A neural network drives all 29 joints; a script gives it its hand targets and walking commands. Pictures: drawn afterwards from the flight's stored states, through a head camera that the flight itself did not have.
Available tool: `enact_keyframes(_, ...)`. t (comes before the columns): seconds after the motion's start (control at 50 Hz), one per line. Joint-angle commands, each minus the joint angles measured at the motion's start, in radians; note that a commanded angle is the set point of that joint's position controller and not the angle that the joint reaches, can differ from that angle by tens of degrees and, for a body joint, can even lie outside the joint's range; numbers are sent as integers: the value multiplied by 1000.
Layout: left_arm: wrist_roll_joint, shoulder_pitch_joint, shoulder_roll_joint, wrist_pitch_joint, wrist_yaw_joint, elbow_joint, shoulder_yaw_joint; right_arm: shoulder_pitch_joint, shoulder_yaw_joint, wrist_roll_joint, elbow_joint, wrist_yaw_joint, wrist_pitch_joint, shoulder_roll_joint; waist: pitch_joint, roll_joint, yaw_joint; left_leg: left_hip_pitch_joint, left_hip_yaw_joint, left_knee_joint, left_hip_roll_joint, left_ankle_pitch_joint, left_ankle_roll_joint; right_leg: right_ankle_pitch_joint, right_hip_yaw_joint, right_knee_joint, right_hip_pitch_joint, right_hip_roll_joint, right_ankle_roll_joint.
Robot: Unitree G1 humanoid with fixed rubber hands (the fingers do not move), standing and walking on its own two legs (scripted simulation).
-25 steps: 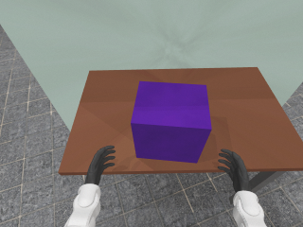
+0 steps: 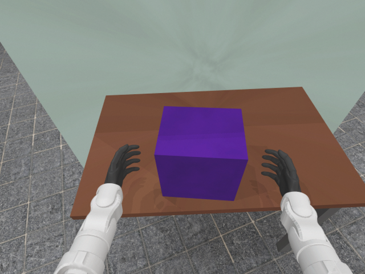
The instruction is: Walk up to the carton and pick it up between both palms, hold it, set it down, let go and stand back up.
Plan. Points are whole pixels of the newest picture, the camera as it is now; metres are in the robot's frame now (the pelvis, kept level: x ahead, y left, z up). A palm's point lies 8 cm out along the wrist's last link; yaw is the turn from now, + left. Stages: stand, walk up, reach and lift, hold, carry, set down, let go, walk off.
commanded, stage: reach and lift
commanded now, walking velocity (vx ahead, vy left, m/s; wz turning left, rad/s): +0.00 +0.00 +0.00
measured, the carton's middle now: (199, 154) +0.42 -0.02 -0.03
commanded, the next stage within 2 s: none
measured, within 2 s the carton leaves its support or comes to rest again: neither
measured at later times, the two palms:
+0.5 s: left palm (118, 137) +0.40 +0.17 +0.08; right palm (287, 144) +0.38 -0.22 +0.07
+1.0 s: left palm (120, 102) +0.45 +0.17 +0.14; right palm (296, 104) +0.43 -0.23 +0.15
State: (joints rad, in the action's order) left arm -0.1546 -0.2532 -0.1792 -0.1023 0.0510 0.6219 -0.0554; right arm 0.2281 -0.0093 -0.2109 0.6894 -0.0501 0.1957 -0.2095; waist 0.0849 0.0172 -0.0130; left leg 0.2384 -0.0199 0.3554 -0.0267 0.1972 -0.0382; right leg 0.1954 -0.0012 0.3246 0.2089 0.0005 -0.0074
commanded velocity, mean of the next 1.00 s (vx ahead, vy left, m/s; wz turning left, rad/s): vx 0.00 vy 0.00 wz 0.00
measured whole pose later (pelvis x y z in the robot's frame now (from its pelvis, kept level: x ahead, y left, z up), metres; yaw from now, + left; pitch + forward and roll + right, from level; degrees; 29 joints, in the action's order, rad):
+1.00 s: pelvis -0.02 -0.02 -0.01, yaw -2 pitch +17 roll -1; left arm -0.32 -1.13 -0.33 -0.05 0.05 1.34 -0.06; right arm 1.12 -0.11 -0.38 1.30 -0.07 -0.01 -0.31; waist 0.22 0.01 -0.03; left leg 0.55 -0.01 0.43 0.02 0.17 -0.01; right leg 0.14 0.01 0.36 0.51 0.05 0.02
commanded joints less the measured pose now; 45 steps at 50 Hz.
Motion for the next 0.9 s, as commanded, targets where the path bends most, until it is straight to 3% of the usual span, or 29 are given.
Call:
enact_keyframes(0.0,-7,-378,-107,6,-1,-112,53,354,23,-15,-126,-8,-25,-118,291,-20,0,-205,46,-11,8,-380,43,-305,20,-39,-38,17,-1)
enact_keyframes(0.2,-45,-659,-156,55,-5,48,69,608,52,-1,-36,-15,-119,-137,362,4,1,-219,46,-23,14,-332,42,-229,14,-68,44,13,-7)
enact_keyframes(0.26,-62,-739,-172,44,-2,100,61,691,61,12,-9,-9,-125,-146,415,-15,-5,-208,48,-12,18,-334,41,-220,14,-60,71,16,-12)
enact_keyframes(0.46,-100,-931,-225,39,-5,269,61,890,57,1,123,-6,-145,-160,572,-11,-25,-201,58,41,7,-451,59,-323,16,-30,87,24,-23)
enact_keyframes(0.6,-115,-1031,-250,73,0,316,60,1024,55,-14,171,-13,-168,-177,619,3,-31,-208,63,51,4,-504,74,-388,17,-21,85,27,-26)
enact_keyframes(0.74,-137,-1152,-274,126,1,338,48,1140,57,-14,212,-17,-227,-173,613,5,-39,-213,59,53,3,-480,80,-369,13,-18,118,29,-30)
enact_keyframes(0.76,-155,-1266,-300,48,15,179,101,1280,80,-22,108,-27,-171,-278,818,-60,15,-224,38,93,59,-552,86,-514,-37,17,123,73,-30)
enact_keyframes(0.78,-143,-1271,-297,26,14,310,68,1298,33,-46,193,-29,-161,-251,827,-15,-4,-250,26,131,63,-607,89,-567,-11,19,127,57,-21)
enact_keyframes(0.8,-135,-1276,-291,18,9,382,67,1300,17,-64,257,-28,-163,-232,830,3,6,-222,29,138,62,-623,87,-600,-6,26,98,44,-24)
enact_keyframes(0.88,-163,-1275,-289,38,5,547,33,1310,-62,-156,443,-24,-177,-252,687,-14,-18,-9,30,109,64,-409,58,-525,17,69,55,14,-62)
